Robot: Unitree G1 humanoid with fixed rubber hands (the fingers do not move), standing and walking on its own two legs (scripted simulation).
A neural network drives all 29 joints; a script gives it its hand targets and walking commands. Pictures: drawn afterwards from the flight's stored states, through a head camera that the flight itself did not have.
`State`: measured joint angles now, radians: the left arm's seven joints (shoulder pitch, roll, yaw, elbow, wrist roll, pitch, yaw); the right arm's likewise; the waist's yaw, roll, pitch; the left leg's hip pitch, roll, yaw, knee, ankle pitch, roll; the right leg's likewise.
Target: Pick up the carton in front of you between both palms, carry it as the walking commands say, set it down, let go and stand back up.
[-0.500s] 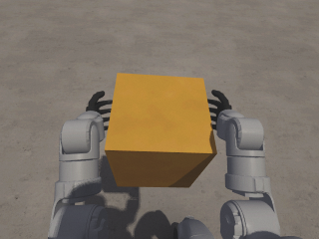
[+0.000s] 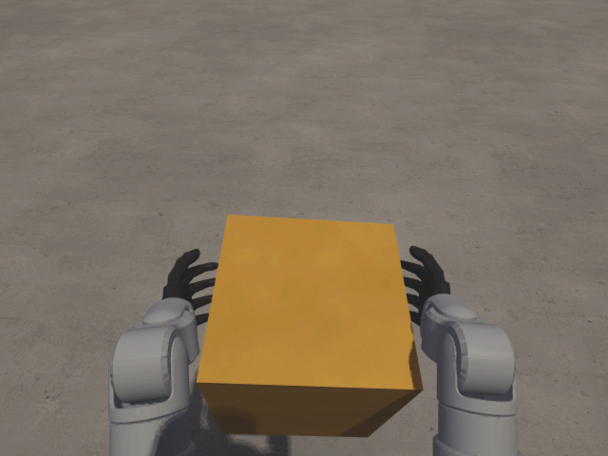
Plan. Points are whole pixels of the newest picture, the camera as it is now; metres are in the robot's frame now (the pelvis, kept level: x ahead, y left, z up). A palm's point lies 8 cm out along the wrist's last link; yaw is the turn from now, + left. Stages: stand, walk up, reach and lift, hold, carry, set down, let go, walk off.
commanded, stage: carry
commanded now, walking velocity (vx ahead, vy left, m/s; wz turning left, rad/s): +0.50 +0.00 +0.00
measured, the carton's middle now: (303, 335) +0.28 +0.01 +0.02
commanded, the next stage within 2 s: none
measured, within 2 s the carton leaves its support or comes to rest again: neither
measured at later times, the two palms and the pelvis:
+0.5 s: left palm (217, 162) +0.57 +0.15 +0.10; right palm (388, 163) +0.55 -0.15 +0.10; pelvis +0.30 +0.01 +0.00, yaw -2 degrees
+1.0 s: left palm (238, 86) +0.88 +0.15 +0.09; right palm (363, 84) +0.88 -0.15 +0.09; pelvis +0.62 +0.00 -0.01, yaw -1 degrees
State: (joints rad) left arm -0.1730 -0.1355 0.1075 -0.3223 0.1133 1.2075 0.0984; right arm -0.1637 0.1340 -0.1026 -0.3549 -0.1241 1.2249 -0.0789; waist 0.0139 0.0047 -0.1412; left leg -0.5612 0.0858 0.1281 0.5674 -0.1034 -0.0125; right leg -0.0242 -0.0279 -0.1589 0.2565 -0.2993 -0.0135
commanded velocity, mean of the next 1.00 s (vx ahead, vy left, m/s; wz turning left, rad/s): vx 0.50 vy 0.00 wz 0.00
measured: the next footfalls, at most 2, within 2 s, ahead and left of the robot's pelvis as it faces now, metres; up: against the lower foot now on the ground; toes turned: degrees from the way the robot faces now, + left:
left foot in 0.08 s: +0.23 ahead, +0.12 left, +0.00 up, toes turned +9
right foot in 0.56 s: +0.50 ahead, -0.12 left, +0.00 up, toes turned -12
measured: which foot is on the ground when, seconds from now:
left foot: up 0.00-0.06, down 0.08-0.56, up 0.58-1.00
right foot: down 0.00-0.12, up 0.14-0.54, down 0.56-1.00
